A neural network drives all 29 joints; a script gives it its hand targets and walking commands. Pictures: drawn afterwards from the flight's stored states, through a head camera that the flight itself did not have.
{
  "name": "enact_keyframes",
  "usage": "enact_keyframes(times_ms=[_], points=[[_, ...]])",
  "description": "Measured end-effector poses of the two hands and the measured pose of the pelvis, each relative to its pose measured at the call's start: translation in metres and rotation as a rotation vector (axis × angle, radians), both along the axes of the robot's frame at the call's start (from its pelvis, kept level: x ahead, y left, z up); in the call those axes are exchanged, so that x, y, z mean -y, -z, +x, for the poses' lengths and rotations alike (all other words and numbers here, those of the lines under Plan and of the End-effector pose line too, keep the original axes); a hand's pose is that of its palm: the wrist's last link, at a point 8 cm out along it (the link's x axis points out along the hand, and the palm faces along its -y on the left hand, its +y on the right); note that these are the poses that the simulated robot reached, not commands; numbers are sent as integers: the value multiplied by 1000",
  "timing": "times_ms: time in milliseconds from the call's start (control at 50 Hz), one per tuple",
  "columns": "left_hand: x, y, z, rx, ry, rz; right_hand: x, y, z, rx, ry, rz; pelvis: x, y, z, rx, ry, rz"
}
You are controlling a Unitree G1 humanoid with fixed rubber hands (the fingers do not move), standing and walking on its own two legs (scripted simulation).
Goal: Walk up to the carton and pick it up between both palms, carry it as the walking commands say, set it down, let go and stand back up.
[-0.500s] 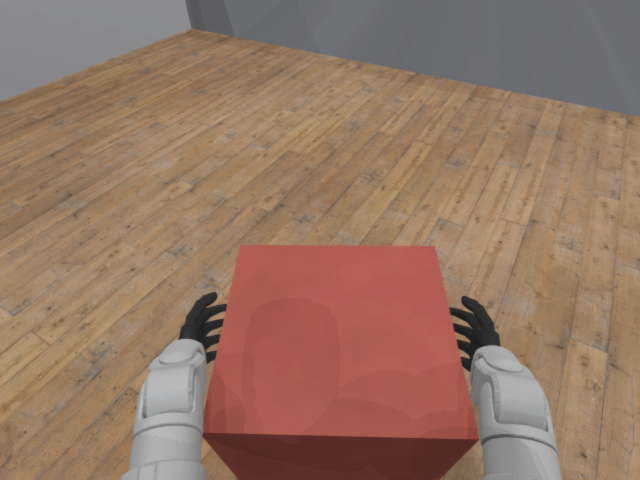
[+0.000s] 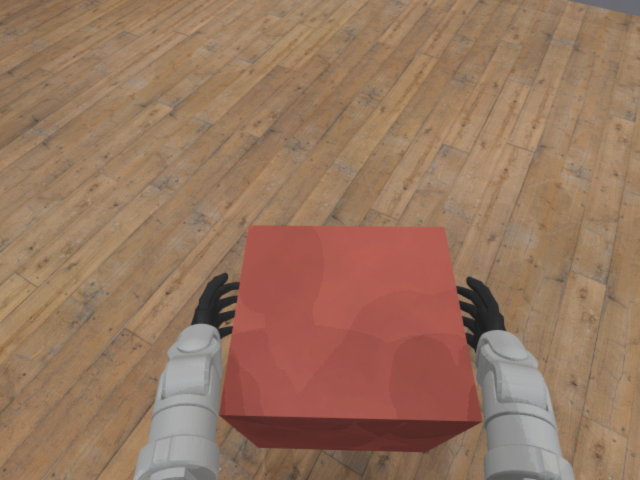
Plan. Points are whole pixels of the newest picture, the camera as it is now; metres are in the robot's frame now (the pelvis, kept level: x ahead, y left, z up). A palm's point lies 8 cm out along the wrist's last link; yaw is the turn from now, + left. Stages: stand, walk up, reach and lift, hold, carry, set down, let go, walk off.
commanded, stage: set down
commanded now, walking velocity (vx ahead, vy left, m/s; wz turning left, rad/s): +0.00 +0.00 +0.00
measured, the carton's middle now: (343, 346) +0.32 -0.03 -0.13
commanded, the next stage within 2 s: none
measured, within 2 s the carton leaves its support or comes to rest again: neither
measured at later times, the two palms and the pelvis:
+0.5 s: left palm (229, 329) +0.35 +0.14 -0.12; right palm (467, 333) +0.32 -0.23 -0.12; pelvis -0.05 -0.01 -0.06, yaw +0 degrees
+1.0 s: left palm (238, 330) +0.39 +0.15 -0.21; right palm (442, 333) +0.36 -0.22 -0.21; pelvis -0.05 -0.01 -0.13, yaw +0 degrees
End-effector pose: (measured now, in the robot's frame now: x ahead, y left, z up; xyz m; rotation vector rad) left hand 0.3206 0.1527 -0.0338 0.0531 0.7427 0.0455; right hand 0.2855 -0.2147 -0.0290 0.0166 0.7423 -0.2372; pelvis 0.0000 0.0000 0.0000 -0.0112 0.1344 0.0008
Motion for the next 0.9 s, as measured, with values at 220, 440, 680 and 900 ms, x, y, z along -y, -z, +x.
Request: enact_keyframes(times_ms=[220, 440, 680, 900], points=[[5, 39, 10, -1, -6, 3, 6, 41, 10, -2, 1, 7, -1, 21, -24, -156, 6, 9], [10, 76, 27, 8, -19, -3, 11, 79, 30, 10, 5, 21, 10, 51, -44, -300, 10, 19], [10, 116, 46, 4, -29, -10, 11, 118, 50, 8, 13, 32, 19, 83, -50, -426, 8, 19], [6, 160, 61, 4, -33, -15, 7, 163, 64, 10, 17, 36, 16, 113, -51, -545, 3, 8]])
